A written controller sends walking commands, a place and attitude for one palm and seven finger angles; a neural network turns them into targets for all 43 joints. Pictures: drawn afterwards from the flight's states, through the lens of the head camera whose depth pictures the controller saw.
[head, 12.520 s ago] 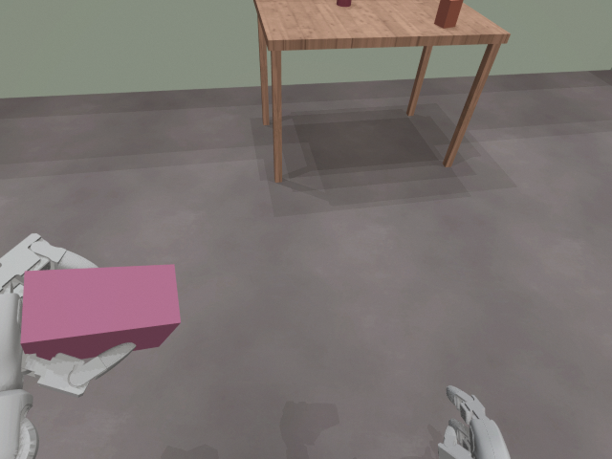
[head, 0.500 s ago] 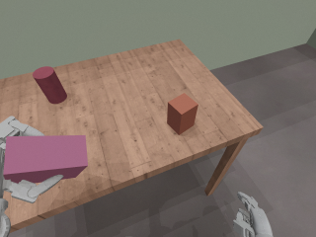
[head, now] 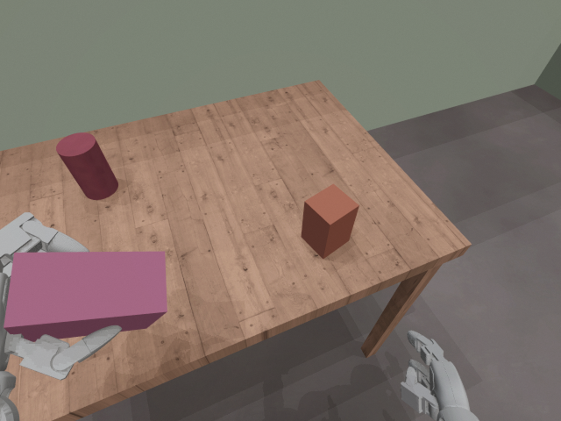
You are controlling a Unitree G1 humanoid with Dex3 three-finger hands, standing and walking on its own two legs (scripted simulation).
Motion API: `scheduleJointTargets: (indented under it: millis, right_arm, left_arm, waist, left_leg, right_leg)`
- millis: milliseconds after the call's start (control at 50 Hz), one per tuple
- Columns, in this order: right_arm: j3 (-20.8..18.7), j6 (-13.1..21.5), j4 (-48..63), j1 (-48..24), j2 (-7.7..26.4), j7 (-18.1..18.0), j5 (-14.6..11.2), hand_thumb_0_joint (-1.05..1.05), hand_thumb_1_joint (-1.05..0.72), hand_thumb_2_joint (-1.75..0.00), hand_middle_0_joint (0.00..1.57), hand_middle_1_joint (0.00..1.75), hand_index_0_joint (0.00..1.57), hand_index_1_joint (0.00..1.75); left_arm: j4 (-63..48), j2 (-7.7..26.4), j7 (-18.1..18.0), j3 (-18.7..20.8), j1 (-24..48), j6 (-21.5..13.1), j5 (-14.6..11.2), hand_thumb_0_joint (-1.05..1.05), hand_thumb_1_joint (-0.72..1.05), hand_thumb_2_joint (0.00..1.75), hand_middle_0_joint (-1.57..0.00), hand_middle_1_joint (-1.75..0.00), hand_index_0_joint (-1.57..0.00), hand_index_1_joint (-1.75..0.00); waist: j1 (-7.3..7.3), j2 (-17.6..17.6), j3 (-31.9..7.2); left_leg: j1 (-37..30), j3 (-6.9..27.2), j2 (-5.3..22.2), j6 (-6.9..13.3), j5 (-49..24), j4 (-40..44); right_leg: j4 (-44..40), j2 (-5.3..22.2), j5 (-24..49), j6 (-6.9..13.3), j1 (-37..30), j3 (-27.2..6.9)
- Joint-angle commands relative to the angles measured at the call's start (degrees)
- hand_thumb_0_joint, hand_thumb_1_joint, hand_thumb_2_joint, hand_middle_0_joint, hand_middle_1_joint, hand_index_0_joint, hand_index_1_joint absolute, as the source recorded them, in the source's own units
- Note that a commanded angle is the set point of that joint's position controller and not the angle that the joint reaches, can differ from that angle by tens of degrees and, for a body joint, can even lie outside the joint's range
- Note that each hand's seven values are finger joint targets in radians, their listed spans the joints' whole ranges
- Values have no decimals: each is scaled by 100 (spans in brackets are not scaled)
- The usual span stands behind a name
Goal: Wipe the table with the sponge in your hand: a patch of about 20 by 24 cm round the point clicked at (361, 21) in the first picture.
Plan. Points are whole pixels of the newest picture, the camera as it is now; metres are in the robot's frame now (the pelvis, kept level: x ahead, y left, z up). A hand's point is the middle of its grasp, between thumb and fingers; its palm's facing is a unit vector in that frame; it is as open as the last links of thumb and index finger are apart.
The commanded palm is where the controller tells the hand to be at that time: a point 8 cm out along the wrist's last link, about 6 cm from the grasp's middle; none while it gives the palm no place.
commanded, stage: come to a stop and stand still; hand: left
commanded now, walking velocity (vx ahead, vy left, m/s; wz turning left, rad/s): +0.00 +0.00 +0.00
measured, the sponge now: (114, 295) +0.22 +0.18 +0.15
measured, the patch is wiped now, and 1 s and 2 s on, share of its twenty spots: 0.00 0.00 0.00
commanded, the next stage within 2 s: look again from close up in 1.10 s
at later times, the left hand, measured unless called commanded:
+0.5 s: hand out of the picture +0.18 +0.31 +0.18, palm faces +0.43 -0.81 -0.39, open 10.2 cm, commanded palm +0.12 +0.32 +0.18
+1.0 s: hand out of the picture +0.21 +0.28 +0.18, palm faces +0.34 -0.85 -0.39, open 10.2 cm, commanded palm +0.15 +0.32 +0.18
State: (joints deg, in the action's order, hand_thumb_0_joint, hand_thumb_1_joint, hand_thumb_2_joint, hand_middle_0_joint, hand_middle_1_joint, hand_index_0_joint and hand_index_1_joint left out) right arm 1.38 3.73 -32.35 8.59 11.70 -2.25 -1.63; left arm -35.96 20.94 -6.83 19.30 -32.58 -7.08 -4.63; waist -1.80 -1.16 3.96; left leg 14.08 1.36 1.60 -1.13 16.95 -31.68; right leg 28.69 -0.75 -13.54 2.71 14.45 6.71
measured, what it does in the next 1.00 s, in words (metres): stands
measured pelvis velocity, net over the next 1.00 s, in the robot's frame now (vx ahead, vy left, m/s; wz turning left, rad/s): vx -0.01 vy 0.04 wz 0.00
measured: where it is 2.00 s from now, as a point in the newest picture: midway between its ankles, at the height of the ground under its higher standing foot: outside the picture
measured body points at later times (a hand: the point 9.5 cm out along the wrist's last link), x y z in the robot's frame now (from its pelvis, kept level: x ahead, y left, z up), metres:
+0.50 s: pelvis -0.04 +0.04 +0.00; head -0.02 +0.08 +0.45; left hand +0.15 +0.35 +0.20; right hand +0.14 -0.16 -0.07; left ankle +0.00 +0.13 -0.73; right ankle +0.02 -0.09 -0.73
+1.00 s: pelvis -0.01 +0.04 +0.01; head +0.02 +0.07 +0.46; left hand +0.18 +0.32 +0.20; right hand +0.18 -0.19 -0.05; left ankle +0.00 +0.13 -0.73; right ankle +0.02 -0.09 -0.73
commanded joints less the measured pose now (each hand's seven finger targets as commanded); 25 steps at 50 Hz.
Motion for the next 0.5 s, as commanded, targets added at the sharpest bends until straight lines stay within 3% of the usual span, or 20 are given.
scheduleJointTargets:
  millis: [0, 20, 40, 60, 100, 120, 160, 180, 200, 240, 260, 280, 360, 380, 420, 440, 460, 480]
  right_arm:
    - [-410, 719, 495, 591, 299, -157, 151, 0, -90, -90, 20, 30, 20, 30]
    - [-458, 724, 788, 486, 524, -83, 119, 0, -90, -90, 20, 30, 20, 30]
    - [-391, 709, 620, 371, 652, -55, 75, 0, -90, -90, 20, 30, 20, 30]
    - [-382, 715, 616, 49, 657, 10, -2, 0, -90, -90, 20, 30, 20, 30]
    - [-406, 761, 764, 39, 779, 139, 20, 0, -90, -90, 20, 30, 20, 30]
    - [-405, 810, 768, -12, 776, 201, 28, 0, -90, -90, 20, 30, 20, 30]
    - [-333, 885, 809, -366, 671, 273, -42, 0, -90, -90, 20, 30, 20, 30]
    - [-314, 872, 849, -243, 694, 257, -2, 0, -90, -90, 20, 30, 20, 30]
    - [-343, 887, 856, -234, 736, 233, 15, 0, -90, -90, 20, 30, 20, 30]
    - [-331, 910, 892, -231, 750, 169, 40, 0, -90, -90, 20, 30, 20, 30]
    - [-330, 891, 864, -354, 771, 146, 27, 0, -90, -90, 20, 30, 20, 30]
    - [-282, 864, 922, -282, 662, 100, 48, 0, -90, -90, 20, 30, 20, 30]
    - [-291, 993, 934, -186, 641, 103, 24, 0, -90, -90, 20, 30, 20, 30]
    - [-262, 1008, 934, -137, 590, 107, 50, 0, -90, -90, 20, 30, 20, 30]
    - [-275, 1114, 893, -71, 599, 157, 51, 0, -90, -90, 20, 30, 20, 30]
    - [-278, 1151, 835, -9, 600, 184, 64, 0, -90, -90, 20, 30, 20, 30]
    - [-253, 1194, 794, -94, 584, 225, 41, 0, -90, -90, 20, 30, 20, 30]
    - [-238, 1178, 732, 46, 599, 241, 75, 0, -90, -90, 20, 30, 20, 30]
  left_arm:
    - [1632, 2081, 81, 2031, 2826, -698, 227, 0, 10, 130, -120, -160, -120, -160]
    - [1071, 1854, 22, 1778, 1802, -819, 169, 0, 10, 130, -120, -160, -120, -160]
    - [1650, 1414, 42, 1360, 1572, -794, 85, 0, 10, 130, -120, -160, -120, -160]
    - [1511, 986, 122, 905, 1506, -828, 7, 0, 10, 130, -120, -160, -120, -160]
    - [465, 698, 155, 333, 1523, -951, 24, 0, 10, 130, -120, -160, -120, -160]
    - [221, 563, 158, 73, 1416, -961, 56, 0, 10, 130, -120, -160, -120, -160]
    - [-61, 409, 107, -162, 1161, -942, 61, 0, 10, 130, -120, -160, -120, -160]
    - [-269, 522, 87, -121, 1441, -977, 117, 0, 10, 130, -120, -160, -120, -160]
    - [-367, 897, 27, 229, 1544, -1011, 180, 0, 10, 130, -120, -160, -120, -160]
    - [-492, 1315, -49, 709, 1776, -1086, 222, 0, 10, 130, -120, -160, -120, -160]
    - [-624, 1818, -110, 1242, 1906, -1103, 247, 0, 10, 130, -120, -160, -120, -160]
    - [-509, 1548, -78, 1090, 1947, -1151, 226, 0, 10, 130, -120, -160, -120, -160]
    - [-613, 1609, -26, 1224, 2138, -1268, 240, 0, 10, 130, -120, -160, -120, -160]
    - [-562, 1408, 12, 1054, 2109, -1321, 217, 0, 10, 130, -120, -160, -120, -160]
    - [-560, 1255, 64, 897, 2001, -1371, 208, 0, 10, 130, -120, -160, -120, -160]
    - [-495, 1143, 73, 822, 1859, -1372, 196, 0, 10, 130, -120, -160, -120, -160]
    - [-327, 904, 99, 632, 1625, -1348, 179, 0, 10, 130, -120, -160, -120, -160]
    - [-100, 753, 122, 485, 1533, -1309, 185, 0, 10, 130, -120, -160, -120, -160]
  waist:
    - [356, 1206, -1520]
    - [470, 839, -1117]
    - [367, 457, -1372]
    - [368, -401, -1506]
    - [427, -440, -1265]
    - [438, -268, -1173]
    - [430, -299, -941]
    - [422, -181, -795]
    - [440, -17, -702]
    - [419, 148, -547]
    - [383, -91, -467]
    - [359, -190, -462]
    - [351, -1340, -553]
    - [369, -1369, -647]
    - [385, -1077, -765]
    - [386, -712, -866]
    - [359, -596, -900]
    - [354, -253, -830]
  left_leg:
    - [403, -290, -332, 154, -1402, -28]
    - [441, -198, -96, 39, -1256, 86]
    - [168, -141, -75, 78, -1088, 505]
    - [-434, -152, -15, 166, -1496, 718]
    - [-392, 42, 212, 226, -1859, 777]
    - [-268, 90, 246, 241, -1868, 838]
    - [30, 193, 398, 347, -1121, 1141]
    - [498, 329, 381, 338, -656, 1312]
    - [672, 357, 348, 313, -217, 1382]
    - [879, 385, 235, 307, 492, 1387]
    - [936, 410, 296, 347, 804, 1462]
    - [1204, 527, 338, 397, 1151, 1565]
    - [1657, 733, 578, 474, 1749, 1964]
    - [1750, 721, 577, 474, 1766, 1957]
    - [1431, 598, 464, 420, 1320, 1712]
    - [1157, 537, 375, 374, 940, 1521]
    - [808, 456, 355, 321, 759, 1476]
    - [818, 519, 317, 274, 748, 1468]
  right_leg:
    - [-401, 1031, 3038, 220, -1074, -1456]
    - [-632, 1136, 3838, -10, -1285, -1780]
    - [-477, 1183, 3170, 44, -1450, -1455]
    - [-341, 906, 2271, -47, -1020, -1208]
    - [-499, 693, 1368, -237, -872, -925]
    - [-493, 625, 1251, -268, -955, -874]
    - [-336, 503, 594, -274, -922, -789]
    - [-316, 484, 243, -257, -1068, -698]
    - [-377, 452, -4, -236, -1081, -749]
    - [-629, 478, -535, -216, -937, -852]
    - [-594, 420, -654, -231, -863, -819]
    - [-517, 475, -765, -221, -999, -750]
    - [162, 261, -217, -222, -1507, -575]
    - [213, 277, -117, -222, -1652, -512]
    - [10, 317, 54, -195, -1590, -615]
    - [-183, 344, 137, -180, -1490, -686]
    - [-331, 344, 77, -187, -1234, -690]
    - [-494, 329, -71, -205, -1124, -712]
